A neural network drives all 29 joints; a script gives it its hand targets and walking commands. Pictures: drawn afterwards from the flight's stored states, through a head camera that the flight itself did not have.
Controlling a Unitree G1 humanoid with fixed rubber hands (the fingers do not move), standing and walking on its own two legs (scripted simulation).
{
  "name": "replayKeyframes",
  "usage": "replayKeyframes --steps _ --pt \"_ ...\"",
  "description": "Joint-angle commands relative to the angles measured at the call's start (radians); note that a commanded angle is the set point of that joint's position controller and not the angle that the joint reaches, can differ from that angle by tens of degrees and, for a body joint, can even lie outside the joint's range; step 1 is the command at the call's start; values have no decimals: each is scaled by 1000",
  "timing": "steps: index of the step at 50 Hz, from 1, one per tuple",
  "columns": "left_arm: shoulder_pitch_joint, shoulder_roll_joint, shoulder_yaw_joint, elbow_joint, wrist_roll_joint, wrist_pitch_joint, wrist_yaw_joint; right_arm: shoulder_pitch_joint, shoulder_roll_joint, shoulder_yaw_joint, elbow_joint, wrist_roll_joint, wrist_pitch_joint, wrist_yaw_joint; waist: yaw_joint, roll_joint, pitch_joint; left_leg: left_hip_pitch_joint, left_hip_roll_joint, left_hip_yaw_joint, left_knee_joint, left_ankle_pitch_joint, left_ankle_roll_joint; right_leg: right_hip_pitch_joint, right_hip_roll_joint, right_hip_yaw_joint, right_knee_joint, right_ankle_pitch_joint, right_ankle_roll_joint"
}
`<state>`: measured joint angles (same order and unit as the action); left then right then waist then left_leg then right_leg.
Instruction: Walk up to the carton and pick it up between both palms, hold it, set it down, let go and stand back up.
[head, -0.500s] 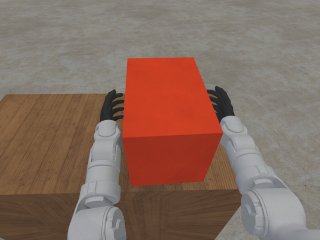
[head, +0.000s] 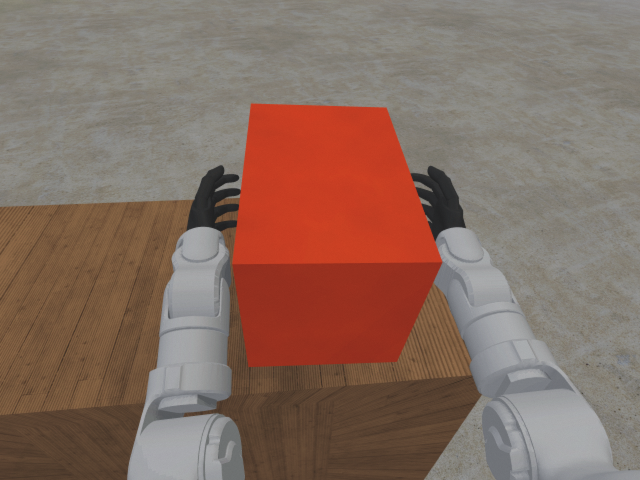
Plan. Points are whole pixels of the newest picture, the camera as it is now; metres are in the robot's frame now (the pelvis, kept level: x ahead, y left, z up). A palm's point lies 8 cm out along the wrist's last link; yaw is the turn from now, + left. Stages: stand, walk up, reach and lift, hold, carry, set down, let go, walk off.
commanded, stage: reach and lift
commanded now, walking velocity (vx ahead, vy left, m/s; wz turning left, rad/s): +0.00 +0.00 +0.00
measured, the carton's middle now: (321, 229) +0.44 +0.00 +0.09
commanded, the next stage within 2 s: hold in 0.72 s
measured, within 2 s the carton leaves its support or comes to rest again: neither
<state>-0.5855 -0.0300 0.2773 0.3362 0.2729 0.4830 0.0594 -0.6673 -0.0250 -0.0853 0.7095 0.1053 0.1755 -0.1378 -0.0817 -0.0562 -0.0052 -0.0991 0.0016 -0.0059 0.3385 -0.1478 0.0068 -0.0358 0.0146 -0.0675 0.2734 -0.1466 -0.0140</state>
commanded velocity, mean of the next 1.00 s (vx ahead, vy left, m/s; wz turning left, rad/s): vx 0.00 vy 0.00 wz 0.00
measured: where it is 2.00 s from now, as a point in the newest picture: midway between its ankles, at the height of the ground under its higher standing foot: outside the picture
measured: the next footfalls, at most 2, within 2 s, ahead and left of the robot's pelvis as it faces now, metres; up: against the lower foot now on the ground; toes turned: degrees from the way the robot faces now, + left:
none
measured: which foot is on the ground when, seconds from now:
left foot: down 0.00-1.00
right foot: down 0.00-1.00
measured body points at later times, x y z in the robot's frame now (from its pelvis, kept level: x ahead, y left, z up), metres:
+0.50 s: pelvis +0.00 +0.01 +0.00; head -0.04 +0.04 +0.45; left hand +0.39 +0.15 +0.17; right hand +0.38 -0.15 +0.16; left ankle +0.03 +0.11 -0.75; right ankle +0.01 -0.11 -0.75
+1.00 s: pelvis +0.00 +0.00 +0.00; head -0.04 +0.03 +0.45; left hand +0.39 +0.15 +0.18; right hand +0.39 -0.15 +0.17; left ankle +0.03 +0.11 -0.75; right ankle +0.01 -0.11 -0.75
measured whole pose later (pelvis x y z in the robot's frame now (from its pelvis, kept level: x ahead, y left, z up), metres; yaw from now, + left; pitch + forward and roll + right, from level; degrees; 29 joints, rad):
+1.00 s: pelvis +0.00 +0.00 +0.00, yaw +0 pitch -7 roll -1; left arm -0.62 -0.02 0.29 0.24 0.30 0.61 0.01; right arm -0.70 -0.04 -0.04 0.65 0.17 0.25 -0.17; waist -0.10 -0.06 0.01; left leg -0.06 0.00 -0.01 0.33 -0.16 0.01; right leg 0.01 0.02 -0.07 0.26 -0.15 -0.01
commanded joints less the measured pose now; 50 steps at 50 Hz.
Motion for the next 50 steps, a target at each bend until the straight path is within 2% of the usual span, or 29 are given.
replayKeyframes --steps 1,9,20,50 --pt "-618 -611 -481 -104 -105 -24 -163 -704 577 337 -325 50 -67 79 -12 86 -365 175 -25 2 -18 209 -42 50 27 -7 -22 194 52" --pt "-628 -616 -500 -128 -111 2 -166 -718 567 343 -363 62 -53 80 -19 93 -366 194 -17 -2 -21 198 -47 26 30 -11 -30 156 44" --pt "-644 -607 -476 -111 -105 33 -169 -749 555 325 -346 63 -41 82 -15 86 -359 194 -15 5 -32 164 -39 22 28 -12 -40 123 43" --pt "-672 -578 -473 -180 -108 83 -192 -770 568 376 -391 123 7 43 -24 77 -363 197 -33 10 -17 223 -29 89 28 -8 -31 217 65"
